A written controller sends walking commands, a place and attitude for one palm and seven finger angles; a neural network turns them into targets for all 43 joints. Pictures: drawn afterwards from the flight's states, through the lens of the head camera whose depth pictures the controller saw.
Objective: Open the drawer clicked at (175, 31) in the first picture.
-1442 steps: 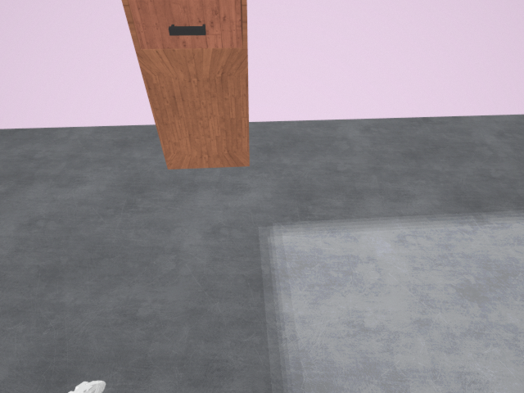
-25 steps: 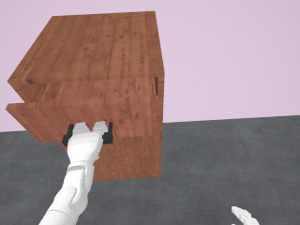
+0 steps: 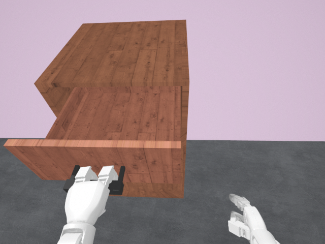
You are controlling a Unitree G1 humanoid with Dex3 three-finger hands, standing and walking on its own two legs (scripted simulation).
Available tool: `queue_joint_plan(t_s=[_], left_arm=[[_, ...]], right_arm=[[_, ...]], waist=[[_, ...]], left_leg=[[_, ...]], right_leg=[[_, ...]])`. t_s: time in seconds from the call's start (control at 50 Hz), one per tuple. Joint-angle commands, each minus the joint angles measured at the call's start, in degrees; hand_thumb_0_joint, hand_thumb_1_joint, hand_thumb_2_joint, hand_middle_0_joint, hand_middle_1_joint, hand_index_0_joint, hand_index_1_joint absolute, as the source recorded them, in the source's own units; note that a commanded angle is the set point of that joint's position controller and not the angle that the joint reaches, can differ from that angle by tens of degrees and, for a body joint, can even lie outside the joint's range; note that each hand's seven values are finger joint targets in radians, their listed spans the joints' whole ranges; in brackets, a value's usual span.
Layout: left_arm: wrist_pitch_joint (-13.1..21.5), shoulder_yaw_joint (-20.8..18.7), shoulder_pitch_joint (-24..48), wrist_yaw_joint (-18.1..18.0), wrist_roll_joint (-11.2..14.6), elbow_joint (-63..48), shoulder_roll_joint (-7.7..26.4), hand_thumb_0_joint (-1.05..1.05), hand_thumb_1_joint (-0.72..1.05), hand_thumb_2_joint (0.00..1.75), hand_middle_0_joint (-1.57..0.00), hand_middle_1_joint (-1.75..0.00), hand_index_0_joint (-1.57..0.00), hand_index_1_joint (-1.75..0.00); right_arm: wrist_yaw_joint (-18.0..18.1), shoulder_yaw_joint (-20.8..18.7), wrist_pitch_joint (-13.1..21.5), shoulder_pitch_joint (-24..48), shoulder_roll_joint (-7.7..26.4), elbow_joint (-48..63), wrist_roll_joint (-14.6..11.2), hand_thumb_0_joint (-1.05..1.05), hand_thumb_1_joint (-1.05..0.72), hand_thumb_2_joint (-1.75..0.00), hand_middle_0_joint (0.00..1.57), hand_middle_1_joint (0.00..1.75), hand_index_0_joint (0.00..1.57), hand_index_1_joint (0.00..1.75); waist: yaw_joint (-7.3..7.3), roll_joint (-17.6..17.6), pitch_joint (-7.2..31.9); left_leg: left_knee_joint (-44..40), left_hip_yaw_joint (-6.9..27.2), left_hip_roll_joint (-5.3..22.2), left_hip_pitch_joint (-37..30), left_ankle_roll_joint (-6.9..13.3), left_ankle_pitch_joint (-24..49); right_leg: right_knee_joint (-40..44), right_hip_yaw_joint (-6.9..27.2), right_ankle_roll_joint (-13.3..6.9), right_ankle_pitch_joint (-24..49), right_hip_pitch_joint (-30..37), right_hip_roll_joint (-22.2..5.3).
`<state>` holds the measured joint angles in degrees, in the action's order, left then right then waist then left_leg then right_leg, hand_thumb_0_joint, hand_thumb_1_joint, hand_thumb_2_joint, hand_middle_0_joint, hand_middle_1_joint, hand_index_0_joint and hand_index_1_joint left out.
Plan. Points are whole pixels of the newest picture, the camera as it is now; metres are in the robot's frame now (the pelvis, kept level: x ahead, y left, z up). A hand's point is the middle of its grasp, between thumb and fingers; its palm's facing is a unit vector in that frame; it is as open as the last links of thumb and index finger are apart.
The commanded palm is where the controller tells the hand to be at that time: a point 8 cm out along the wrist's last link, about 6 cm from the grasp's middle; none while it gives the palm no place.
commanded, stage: pull the drawer open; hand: left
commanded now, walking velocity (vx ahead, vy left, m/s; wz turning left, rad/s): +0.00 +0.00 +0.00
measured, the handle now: (96, 178) +0.27 +0.20 +0.02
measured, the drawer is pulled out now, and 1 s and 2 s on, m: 0.22 0.30 0.30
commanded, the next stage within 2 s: open the thumb to release the handle in 0.58 s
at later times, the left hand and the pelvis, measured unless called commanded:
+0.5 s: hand out of the picture +0.12 +0.18 +0.01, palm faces -0.02 -0.15 -0.99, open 6.3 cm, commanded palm +0.07 +0.20 +0.06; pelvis -0.02 -0.02 -0.01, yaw -1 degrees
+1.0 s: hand (83, 239) +0.13 +0.19 +0.01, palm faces +0.03 -0.16 -0.99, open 8.4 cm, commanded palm +0.10 +0.19 +0.06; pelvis -0.03 -0.01 -0.01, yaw +0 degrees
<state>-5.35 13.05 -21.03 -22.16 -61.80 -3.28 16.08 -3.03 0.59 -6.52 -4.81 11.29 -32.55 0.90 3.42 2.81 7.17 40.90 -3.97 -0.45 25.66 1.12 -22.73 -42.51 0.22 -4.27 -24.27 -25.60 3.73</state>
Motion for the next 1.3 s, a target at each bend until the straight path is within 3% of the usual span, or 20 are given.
queue_joint_plan(t_s=[0.0,0.14,0.36,0.42,0.44,0.48,0.52,0.62,0.64,0.66,0.68,0.7,0.72,0.76,0.84,0.88,1.0,1.06,1.24,1.28], left_arm=[[0.3,-8.0,-5.7,-4.0,0.6,-14.3,7.5,0.00,0.90,0.90,-0.40,-1.35,-0.40,-1.35],[2.1,-12.8,-14.5,-5.2,1.9,-16.3,10.8,0.00,0.90,0.90,-0.40,-1.35,-0.40,-1.35],[5.5,-15.8,-27.9,-7.7,3.0,-21.0,12.1,0.00,0.90,0.90,-0.40,-1.35,-0.40,-1.35],[6.5,-17.0,-30.9,-8.4,3.4,-20.7,12.3,0.00,0.90,0.90,-0.40,-1.35,-0.40,-1.35],[6.6,-17.9,-28.8,-8.7,3.2,-19.7,13.1,0.00,0.90,0.90,-0.40,-1.35,-0.40,-1.35],[6.8,-17.5,-27.7,-8.9,3.0,-19.8,12.5,0.00,0.90,0.90,-0.40,-1.35,-0.40,-1.35],[7.2,-19.2,-29.4,-9.4,3.1,-19.7,13.6,0.00,0.90,0.90,-0.40,-1.35,-0.40,-1.35],[7.2,-19.9,-31.1,-9.9,3.5,-20.0,13.7,0.00,0.90,0.90,-0.40,-1.35,-0.40,-1.35],[7.2,-20.1,-30.5,-10.0,3.6,-19.8,13.8,0.00,0.90,0.90,-0.40,-1.35,-0.40,-1.35],[5.8,-11.9,-10.5,-9.8,1.9,-20.7,9.1,0.00,0.90,0.90,-0.40,-1.35,-0.40,-1.35],[5.8,-15.2,-11.4,-10.2,1.7,-20.3,10.6,0.00,0.83,0.87,-0.40,-1.34,-0.40,-1.34],[5.4,-16.6,-14.2,-10.6,1.2,-18.0,12.3,0.00,0.76,0.84,-0.39,-1.34,-0.39,-1.34],[4.9,-15.7,-15.2,-10.4,1.5,-16.7,11.1,0.00,0.69,0.81,-0.38,-1.33,-0.38,-1.33],[4.1,-14.7,-14.6,-9.7,2.3,-17.4,10.5,0.00,0.55,0.75,-0.38,-1.31,-0.38,-1.31],[2.6,-9.7,-13.7,-5.9,3.6,-18.1,8.2,0.00,0.27,0.63,-0.35,-1.28,-0.35,-1.28],[2.6,-6.9,-12.0,-4.1,2.9,-18.2,7.2,0.00,0.13,0.57,-0.35,-1.27,-0.35,-1.27],[4.0,-7.9,-9.1,-3.5,0.7,-17.7,8.4,0.00,-0.29,0.39,-0.32,-1.22,-0.32,-1.22],[4.0,-7.4,-9.1,-4.3,0.3,-19.3,7.7,0.00,-0.50,0.30,-0.30,-1.20,-0.30,-1.20],[1.7,-5.1,-7.9,-5.0,0.1,-20.1,6.2,0.00,-0.50,0.30,-0.30,-1.20,-0.30,-1.20],[1.3,-0.1,-8.3,-4.5,-0.3,-18.2,1.7,0.00,-0.50,0.30,-0.30,-1.20,-0.30,-1.20]], right_arm=[[0.1,-2.5,2.9,7.0,5.9,9.6,0.2,0.00,-0.90,-0.90,0.20,0.30,0.20,0.30],[0.5,-2.5,3.4,7.4,6.0,10.1,0.2,0.00,-0.90,-0.90,0.20,0.30,0.20,0.30],[-0.1,-2.7,3.8,7.3,6.5,11.5,0.9,0.00,-0.90,-0.90,0.20,0.30,0.20,0.30],[-0.1,-2.8,3.9,7.0,6.5,11.7,1.1,0.00,-0.90,-0.90,0.20,0.30,0.20,0.30],[0.0,-2.8,3.7,6.7,6.6,11.1,1.2,0.00,-0.90,-0.90,0.20,0.30,0.20,0.30],[0.2,-3.0,3.9,6.6,6.5,11.2,1.5,0.00,-0.90,-0.90,0.20,0.30,0.20,0.30],[0.5,-2.9,4.1,6.5,6.3,11.2,1.4,0.00,-0.90,-0.90,0.20,0.30,0.20,0.30],[0.4,-2.8,3.9,6.7,6.1,10.9,1.3,0.00,-0.90,-0.90,0.20,0.30,0.20,0.30],[0.5,-2.7,3.7,6.6,6.2,10.7,1.4,0.00,-0.90,-0.90,0.20,0.30,0.20,0.30],[0.5,-2.7,3.2,7.2,7.2,9.2,2.4,0.00,-0.90,-0.90,0.20,0.30,0.20,0.30],[1.2,-3.8,3.8,6.1,6.2,9.8,2.2,0.00,-0.90,-0.90,0.20,0.30,0.20,0.30],[1.6,-3.5,4.2,5.9,6.2,9.6,2.0,0.00,-0.90,-0.90,0.20,0.30,0.20,0.30],[2.0,-3.3,4.2,6.2,6.0,9.8,1.8,0.00,-0.90,-0.90,0.20,0.30,0.20,0.30],[2.4,-3.4,4.3,6.4,6.1,9.9,1.4,0.00,-0.90,-0.90,0.20,0.30,0.20,0.30],[2.9,-2.8,4.4,7.2,6.4,10.2,0.9,0.00,-0.90,-0.90,0.20,0.30,0.20,0.30],[2.9,-2.4,4.5,7.1,6.3,10.1,0.9,0.00,-0.90,-0.90,0.20,0.30,0.20,0.30],[2.6,-2.2,5.0,6.1,6.1,10.6,1.3,0.00,-0.90,-0.90,0.20,0.30,0.20,0.30],[2.1,-2.3,5.1,5.8,5.9,11.2,1.4,0.00,-0.90,-0.90,0.20,0.30,0.20,0.30],[1.0,-2.4,4.5,5.8,6.1,12.0,0.9,0.00,-0.90,-0.90,0.20,0.30,0.20,0.30],[0.3,-2.5,4.4,5.8,6.0,12.2,0.7,0.00,-0.90,-0.90,0.20,0.30,0.20,0.30]], waist=[[2.06,-4.1,9.8],[3.03,-3.9,8.4],[4.20,-2.5,6.0],[4.20,-4.1,4.8],[3.29,-4.8,4.4],[3.43,-4.7,4.3],[4.40,-3.1,6.0],[4.31,-3.0,7.7],[3.85,-3.6,8.0],[-1.48,-5.0,5.8],[0.43,-4.9,7.0],[1.36,-4.1,7.7],[1.61,-5.3,7.6],[1.75,-6.2,9.5],[0.92,-6.7,7.5],[0.79,-6.3,4.8],[1.35,-4.6,3.2],[1.78,-3.2,5.7],[0.96,-3.2,5.9],[0.47,-3.9,4.3]], left_leg=[[-0.9,3.5,-2.3,-4.9,0.0,21.7],[-0.5,3.2,-2.9,-1.5,-0.2,15.8],[2.1,3.2,-3.3,0.4,0.0,11.9],[3.2,3.5,-3.3,1.8,0.1,10.8],[3.3,3.8,-3.4,2.0,0.0,10.4],[3.8,3.6,-3.5,2.2,0.3,8.9],[4.1,3.5,-3.6,2.7,0.1,9.9],[4.5,3.5,-3.8,3.2,-0.1,11.5],[4.6,3.7,-3.9,3.5,-0.1,11.6],[5.5,4.9,-4.2,3.8,0.4,9.5],[5.6,4.3,-3.6,3.2,0.6,8.4],[5.7,4.4,-4.0,3.3,0.6,7.8],[5.4,4.4,-4.0,3.5,0.6,7.7],[4.5,4.5,-3.9,2.7,0.7,8.5],[3.1,4.6,-3.6,1.3,1.2,9.1],[2.5,4.5,-3.4,1.0,1.5,7.9],[2.1,4.8,-2.8,-1.5,1.2,7.0],[2.3,4.9,-2.6,-2.7,1.0,8.4],[2.3,5.7,-1.7,-3.0,0.7,10.7],[2.4,6.1,-1.3,-2.0,0.8,10.2]], right_leg=[[3.7,5.8,1.6,36.0,5.7,-1.4],[4.5,8.2,1.6,32.9,5.9,-2.0],[5.3,11.2,0.9,24.5,1.6,-2.4],[5.4,11.7,1.2,24.5,0.7,-2.7],[5.4,12.1,1.0,23.9,-0.5,-2.6],[6.0,12.5,1.2,20.5,-1.5,-2.8],[4.9,12.5,1.2,24.6,0.4,-3.0],[2.8,12.1,1.5,32.9,2.1,-3.0],[2.8,12.3,1.5,33.7,2.5,-3.0],[2.8,11.7,2.1,29.9,-3.5,-3.5],[4.0,11.2,2.3,25.3,-2.4,-3.3],[4.1,11.2,2.1,22.9,-1.7,-3.0],[4.2,10.8,2.2,22.8,-1.5,-3.0],[3.9,10.5,2.4,24.3,0.3,-3.0],[5.3,8.9,2.7,22.8,0.5,-3.2],[6.4,7.9,2.8,17.5,-1.5,-3.2],[6.9,6.7,1.7,9.9,-5.3,-2.2],[5.7,6.2,1.3,10.8,-5.1,-1.8],[3.6,4.2,0.8,11.7,-6.3,-0.7],[2.8,3.1,0.9,10.3,-8.0,-0.6]])
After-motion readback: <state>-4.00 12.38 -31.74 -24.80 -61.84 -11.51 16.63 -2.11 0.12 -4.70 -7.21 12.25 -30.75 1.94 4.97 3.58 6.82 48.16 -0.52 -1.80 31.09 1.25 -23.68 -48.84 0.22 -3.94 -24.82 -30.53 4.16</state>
